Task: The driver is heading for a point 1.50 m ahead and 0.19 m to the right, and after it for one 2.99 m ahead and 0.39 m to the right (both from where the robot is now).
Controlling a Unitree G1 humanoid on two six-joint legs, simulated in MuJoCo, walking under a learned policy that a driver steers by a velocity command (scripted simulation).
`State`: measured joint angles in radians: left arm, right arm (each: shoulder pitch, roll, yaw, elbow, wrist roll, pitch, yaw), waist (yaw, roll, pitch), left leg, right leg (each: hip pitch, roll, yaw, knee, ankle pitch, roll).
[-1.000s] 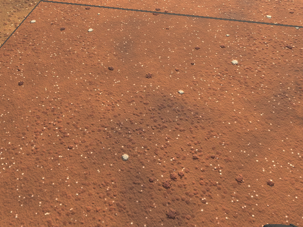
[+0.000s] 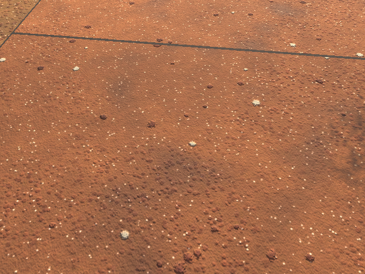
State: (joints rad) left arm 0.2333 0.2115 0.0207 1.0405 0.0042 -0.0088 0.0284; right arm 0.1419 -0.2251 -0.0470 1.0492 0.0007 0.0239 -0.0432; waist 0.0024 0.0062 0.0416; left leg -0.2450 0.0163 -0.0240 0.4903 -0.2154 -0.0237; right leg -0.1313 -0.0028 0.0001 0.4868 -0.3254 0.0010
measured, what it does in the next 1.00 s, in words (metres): walks ahead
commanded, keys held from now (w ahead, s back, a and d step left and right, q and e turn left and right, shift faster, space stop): no key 0.34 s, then w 0.66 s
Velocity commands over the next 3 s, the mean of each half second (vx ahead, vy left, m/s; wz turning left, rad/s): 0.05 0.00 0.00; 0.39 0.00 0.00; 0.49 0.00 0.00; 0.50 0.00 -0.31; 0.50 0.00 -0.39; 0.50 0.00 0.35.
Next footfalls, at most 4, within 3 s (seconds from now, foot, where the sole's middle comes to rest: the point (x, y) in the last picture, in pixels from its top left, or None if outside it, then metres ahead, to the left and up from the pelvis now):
1.06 right None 0.45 -0.11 -0.77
1.62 left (160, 210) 0.77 0.13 -0.77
2.18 right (225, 160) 1.03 -0.15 -0.77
2.72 left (204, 104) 1.41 -0.08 -0.77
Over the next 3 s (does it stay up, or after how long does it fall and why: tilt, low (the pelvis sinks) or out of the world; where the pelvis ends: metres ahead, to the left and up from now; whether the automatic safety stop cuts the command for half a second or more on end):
stays up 1.36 -0.14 0.01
